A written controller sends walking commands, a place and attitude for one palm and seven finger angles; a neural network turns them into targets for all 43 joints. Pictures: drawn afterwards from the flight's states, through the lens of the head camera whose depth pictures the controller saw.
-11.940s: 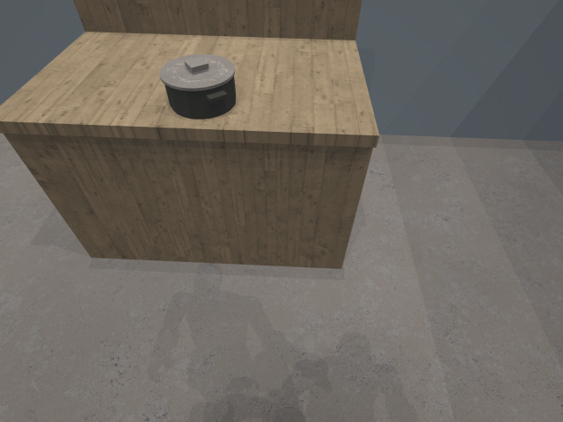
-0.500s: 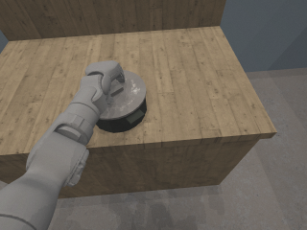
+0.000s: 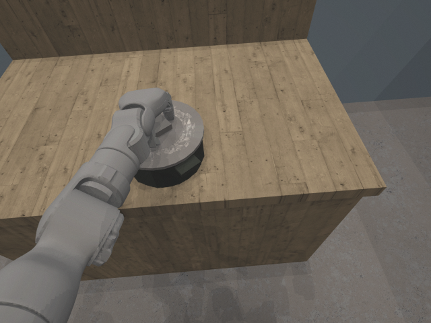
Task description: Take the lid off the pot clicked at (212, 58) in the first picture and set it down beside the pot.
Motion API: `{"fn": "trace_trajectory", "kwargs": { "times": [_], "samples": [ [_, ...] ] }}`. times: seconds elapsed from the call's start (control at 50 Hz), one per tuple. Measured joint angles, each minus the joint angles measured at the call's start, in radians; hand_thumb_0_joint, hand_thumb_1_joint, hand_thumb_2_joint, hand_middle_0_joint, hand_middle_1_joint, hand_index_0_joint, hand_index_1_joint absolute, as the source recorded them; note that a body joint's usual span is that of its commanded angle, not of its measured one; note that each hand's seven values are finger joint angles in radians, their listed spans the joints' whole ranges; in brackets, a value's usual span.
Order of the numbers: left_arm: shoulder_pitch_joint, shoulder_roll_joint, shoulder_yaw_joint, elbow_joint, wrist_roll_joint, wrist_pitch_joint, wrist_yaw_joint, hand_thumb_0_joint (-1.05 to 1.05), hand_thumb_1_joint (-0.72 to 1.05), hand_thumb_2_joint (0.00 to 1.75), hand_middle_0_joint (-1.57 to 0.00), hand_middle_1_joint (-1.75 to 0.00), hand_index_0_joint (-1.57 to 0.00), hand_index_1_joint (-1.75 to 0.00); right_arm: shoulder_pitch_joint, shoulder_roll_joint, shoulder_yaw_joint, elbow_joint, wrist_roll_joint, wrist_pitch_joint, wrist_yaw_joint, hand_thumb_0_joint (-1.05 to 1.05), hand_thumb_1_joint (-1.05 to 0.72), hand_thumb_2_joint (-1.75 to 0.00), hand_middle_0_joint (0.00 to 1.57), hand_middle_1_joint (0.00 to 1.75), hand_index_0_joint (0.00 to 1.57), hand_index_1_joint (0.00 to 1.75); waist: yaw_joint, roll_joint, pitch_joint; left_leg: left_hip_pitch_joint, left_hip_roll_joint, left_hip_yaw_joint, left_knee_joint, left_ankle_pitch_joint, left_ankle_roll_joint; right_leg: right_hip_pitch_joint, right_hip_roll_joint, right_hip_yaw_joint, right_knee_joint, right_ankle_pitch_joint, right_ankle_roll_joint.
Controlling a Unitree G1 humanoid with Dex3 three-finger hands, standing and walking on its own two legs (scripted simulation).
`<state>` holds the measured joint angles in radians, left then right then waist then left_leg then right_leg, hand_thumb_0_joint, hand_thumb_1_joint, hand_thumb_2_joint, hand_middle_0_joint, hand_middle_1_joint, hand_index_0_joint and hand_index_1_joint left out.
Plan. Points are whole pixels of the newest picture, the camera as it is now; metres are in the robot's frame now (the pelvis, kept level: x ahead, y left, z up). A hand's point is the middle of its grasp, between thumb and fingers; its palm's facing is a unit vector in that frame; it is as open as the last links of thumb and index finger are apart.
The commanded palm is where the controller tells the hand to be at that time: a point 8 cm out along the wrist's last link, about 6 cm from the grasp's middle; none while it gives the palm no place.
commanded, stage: close the fingers and squeeze the knob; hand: left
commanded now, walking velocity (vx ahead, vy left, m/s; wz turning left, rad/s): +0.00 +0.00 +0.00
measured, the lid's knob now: (156, 125) +0.52 +0.11 +0.06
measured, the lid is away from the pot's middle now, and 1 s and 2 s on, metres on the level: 0.00 0.01 0.00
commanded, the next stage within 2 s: lift the lid straight up in 0.96 s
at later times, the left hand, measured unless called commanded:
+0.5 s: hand (150, 127) +0.48 +0.11 +0.09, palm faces -0.34 -0.08 -0.94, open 8.5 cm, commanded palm +0.48 +0.11 +0.14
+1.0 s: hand (152, 128) +0.48 +0.10 +0.09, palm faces -0.34 -0.06 -0.94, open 8.3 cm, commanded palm +0.48 +0.11 +0.14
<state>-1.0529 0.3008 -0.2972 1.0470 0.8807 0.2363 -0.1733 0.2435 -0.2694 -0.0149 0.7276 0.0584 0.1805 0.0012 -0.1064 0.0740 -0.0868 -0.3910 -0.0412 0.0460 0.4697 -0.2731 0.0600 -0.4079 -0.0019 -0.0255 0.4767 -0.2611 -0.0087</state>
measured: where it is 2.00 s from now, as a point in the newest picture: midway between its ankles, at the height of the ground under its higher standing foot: outside the picture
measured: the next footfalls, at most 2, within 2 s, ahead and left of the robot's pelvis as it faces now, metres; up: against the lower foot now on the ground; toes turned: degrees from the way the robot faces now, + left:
none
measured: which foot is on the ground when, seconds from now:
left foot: down 0.00-1.00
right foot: down 0.00-1.00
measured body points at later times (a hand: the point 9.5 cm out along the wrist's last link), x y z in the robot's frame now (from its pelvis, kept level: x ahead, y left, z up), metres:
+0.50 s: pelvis +0.00 +0.01 +0.00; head +0.06 -0.01 +0.45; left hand +0.50 +0.11 +0.14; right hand +0.06 -0.26 -0.14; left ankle -0.03 +0.08 -0.74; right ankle -0.03 -0.11 -0.74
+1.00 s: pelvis +0.00 +0.00 +0.00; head +0.06 -0.02 +0.45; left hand +0.49 +0.10 +0.14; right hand +0.05 -0.26 -0.14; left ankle -0.03 +0.08 -0.74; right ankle -0.03 -0.11 -0.74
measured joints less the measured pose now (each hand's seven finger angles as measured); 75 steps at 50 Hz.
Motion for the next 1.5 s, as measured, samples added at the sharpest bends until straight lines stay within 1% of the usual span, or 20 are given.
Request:
{"fn": "trace_trajectory", "kwargs": {
  "times": [0.04, 0.14, 0.24, 0.42, 0.62, 0.7, 0.76, 0.94, 1.02, 1.1, 1.2, 1.34, 1.44, 1.5],
  "samples": [
    [0.006, 0.002, -0.003, -0.01, -0.001, -0.001, -0.001, 0.0, -0.01, 1.04, -0.53, -0.79, -0.57, -0.81, 0.0, 0.0, -0.002, -0.002, -0.001, 0.0, 0.001, 0.01, -0.9, -0.9, 0.2, 0.3, 0.2, 0.3, 0.0, 0.001, 0.001, 0.002, 0.0, -0.001, 0.0, 0.0, 0.0, 0.003, 0.0, -0.001, -0.002, 0.001, 0.0],
    [0.013, 0.013, 0.015, -0.017, -0.006, -0.011, -0.005, 0.0, 0.05, 1.02, -0.52, -0.84, -0.55, -0.86, -0.006, -0.001, 0.003, -0.006, 0.002, 0.004, -0.002, 0.01, -0.9, -0.9, 0.2, 0.3, 0.2, 0.3, -0.003, -0.003, 0.003, 0.007, 0.002, 0.002, -0.001, -0.002, 0.001, 0.009, 0.002, 0.002, -0.006, 0.002, 0.001],
    [0.01, 0.013, 0.005, -0.025, 0.006, -0.013, -0.006, 0.0, 0.1, 0.99, -0.53, -0.88, -0.56, -0.9, -0.008, -0.001, 0.002, -0.012, 0.004, 0.006, 0.001, 0.01, -0.9, -0.9, 0.2, 0.3, 0.2, 0.3, -0.004, -0.008, 0.006, 0.003, 0.001, 0.002, 0.001, -0.003, 0.002, 0.005, 0.001, 0.003, -0.005, 0.002, 0.002],
    [-0.003, 0.005, 0.022, -0.008, 0.007, -0.011, -0.005, -0.02, 0.1, 0.9, -0.55, -0.93, -0.58, -0.95, -0.006, 0.001, 0.004, -0.006, 0.002, 0.005, 0.0, 0.01, -0.9, -0.9, 0.2, 0.3, 0.2, 0.3, -0.003, -0.005, -0.001, -0.007, -0.002, 0.007, 0.006, -0.007, 0.007, -0.006, -0.002, 0.008, -0.001, 0.0, 0.007],
    [-0.002, -0.003, 0.012, -0.008, 0.011, -0.006, 0.003, -0.02, 0.11, 0.9, -0.55, -0.92, -0.58, -0.95, 0.006, 0.008, 0.002, -0.003, -0.002, 0.003, 0.008, 0.01, -0.9, -0.9, 0.2, 0.3, 0.2, 0.3, -0.002, -0.003, -0.006, -0.011, -0.004, 0.006, 0.008, -0.007, 0.008, -0.009, -0.004, 0.007, 0.001, -0.001, 0.009],
    [-0.01, -0.009, -0.005, -0.001, 0.008, 0.007, 0.009, -0.02, 0.13, 0.9, -0.54, -0.91, -0.57, -0.95, 0.007, 0.008, -0.001, 0.001, -0.001, 0.004, 0.01, 0.01, -0.9, -0.9, 0.2, 0.3, 0.2, 0.3, -0.001, -0.002, -0.004, -0.014, -0.005, 0.004, 0.01, -0.006, 0.008, -0.011, -0.005, 0.004, 0.003, -0.001, 0.008],
    [-0.016, -0.011, -0.003, 0.009, 0.008, 0.01, 0.01, -0.02, 0.13, 0.9, -0.54, -0.91, -0.57, -0.95, 0.005, 0.007, 0.001, 0.007, -0.001, 0.004, 0.008, 0.01, -0.9, -0.9, 0.2, 0.3, 0.2, 0.3, -0.001, -0.001, -0.004, -0.014, -0.005, 0.003, 0.01, -0.006, 0.007, -0.012, -0.005, 0.004, 0.004, -0.001, 0.008],
    [-0.005, -0.007, -0.003, 0.001, 0.002, 0.011, 0.001, -0.02, 0.16, 0.9, -0.52, -0.89, -0.56, -0.94, 0.008, 0.002, -0.002, 0.007, -0.002, 0.002, 0.005, 0.01, -0.9, -0.9, 0.2, 0.3, 0.2, 0.3, -0.004, 0.001, -0.005, -0.004, -0.002, 0.003, 0.004, -0.005, 0.004, -0.003, -0.001, 0.004, -0.001, -0.001, 0.005],
    [-0.003, -0.009, -0.012, -0.002, 0.001, 0.012, 0.002, -0.02, 0.17, 0.9, -0.51, -0.89, -0.56, -0.95, 0.008, 0.0, -0.004, 0.005, -0.001, 0.001, 0.006, 0.01, -0.9, -0.9, 0.2, 0.3, 0.2, 0.3, -0.001, 0.0, -0.004, -0.002, -0.001, 0.0, 0.004, -0.005, 0.002, 0.001, 0.0, 0.001, -0.002, -0.002, 0.003],
    [-0.001, -0.005, -0.002, -0.009, 0.001, 0.009, -0.004, -0.02, 0.18, 0.9, -0.51, -0.89, -0.56, -0.94, 0.001, -0.001, -0.001, 0.005, -0.001, 0.003, 0.003, 0.01, -0.9, -0.9, 0.2, 0.3, 0.2, 0.3, 0.0, -0.002, -0.001, 0.0, 0.001, -0.001, 0.003, -0.005, 0.001, 0.002, 0.002, 0.001, -0.003, -0.001, 0.001],
    [0.011, 0.001, -0.007, -0.034, -0.001, 0.01, -0.013, -0.02, 0.19, 0.9, -0.5, -0.89, -0.56, -0.94, -0.004, -0.002, -0.004, -0.001, 0.0, -0.001, 0.001, 0.01, -0.9, -0.9, 0.2, 0.3, 0.19, 0.3, 0.0, 0.002, 0.004, 0.009, 0.001, -0.002, -0.001, -0.004, 0.0, 0.012, 0.002, -0.001, -0.009, 0.0, 0.0],
    [0.027, 0.007, 0.007, -0.08, -0.008, 0.002, -0.033, -0.02, 0.22, 0.9, -0.5, -0.87, -0.62, -0.96, -0.009, 0.0, -0.002, -0.005, 0.0, -0.011, 0.0, 0.01, -0.9, -0.9, 0.2, 0.3, 0.19, 0.3, 0.008, 0.009, 0.009, 0.033, 0.001, -0.003, -0.015, -0.001, 0.001, 0.036, 0.002, 0.0, -0.021, 0.002, 0.001],
    [0.005, 0.01, -0.001, -0.088, -0.001, 0.014, -0.033, -0.01, 0.35, 0.96, -0.58, -0.91, -0.69, -1.0, -0.018, 0.003, 0.004, -0.003, 0.003, -0.011, 0.004, 0.01, -0.9, -0.9, 0.2, 0.3, 0.19, 0.3, 0.016, 0.007, 0.009, 0.041, -0.002, -0.006, -0.017, 0.002, 0.001, 0.045, 0.0, -0.003, -0.022, 0.003, 0.001],
    [-0.029, 0.008, -0.018, -0.052, 0.0, 0.035, -0.038, -0.01, 0.43, 1.0, -0.63, -0.94, -0.72, -1.02, -0.027, 0.003, 0.01, -0.001, 0.008, -0.007, 0.007, 0.01, -0.9, -0.9, 0.2, 0.3, 0.19, 0.3, 0.019, 0.004, 0.005, 0.039, -0.004, -0.008, -0.015, 0.005, 0.001, 0.042, -0.003, -0.006, -0.017, 0.003, 0.002]
  ]
}}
